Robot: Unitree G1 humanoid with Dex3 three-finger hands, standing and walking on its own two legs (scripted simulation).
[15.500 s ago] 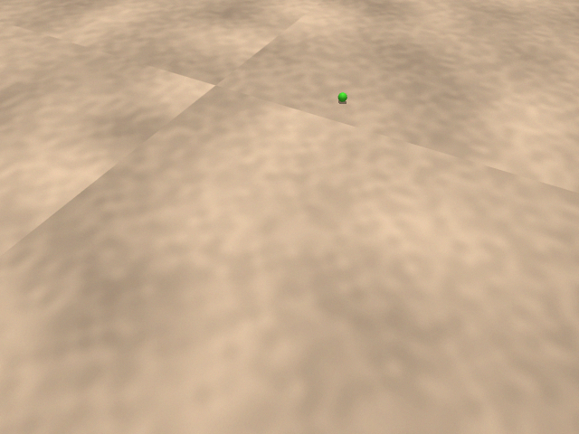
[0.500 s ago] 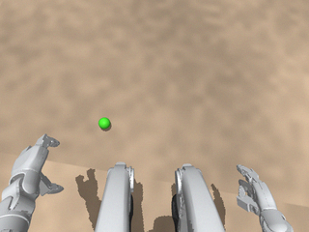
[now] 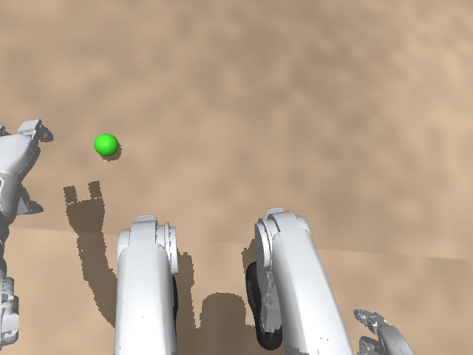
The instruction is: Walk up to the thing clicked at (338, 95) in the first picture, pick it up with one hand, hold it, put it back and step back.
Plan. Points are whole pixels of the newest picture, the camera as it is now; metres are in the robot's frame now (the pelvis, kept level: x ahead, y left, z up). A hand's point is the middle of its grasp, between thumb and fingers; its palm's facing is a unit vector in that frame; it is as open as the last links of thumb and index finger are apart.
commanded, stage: rise first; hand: left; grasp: from above
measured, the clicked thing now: (106, 145) +0.54 +0.28 -0.36
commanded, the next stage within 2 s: none
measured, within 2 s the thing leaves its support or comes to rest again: neither
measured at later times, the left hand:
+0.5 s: hand (49, 160) +0.45 +0.34 -0.20, palm faces -0.45 -0.05 -0.89, open 13.3 cm
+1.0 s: hand (61, 154) +0.47 +0.33 -0.23, palm faces -0.46 -0.06 -0.89, open 14.0 cm
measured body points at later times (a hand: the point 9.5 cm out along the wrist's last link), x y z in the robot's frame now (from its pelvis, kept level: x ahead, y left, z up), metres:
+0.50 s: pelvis +0.01 +0.00 -0.04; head +0.25 +0.08 +0.33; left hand +0.47 +0.34 -0.15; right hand +0.09 -0.27 -0.15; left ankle +0.09 +0.13 -0.35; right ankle +0.10 -0.12 -0.35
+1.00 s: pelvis +0.01 +0.00 -0.05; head +0.27 +0.08 +0.31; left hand +0.49 +0.33 -0.18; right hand +0.07 -0.27 -0.15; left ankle +0.09 +0.13 -0.35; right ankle +0.10 -0.12 -0.35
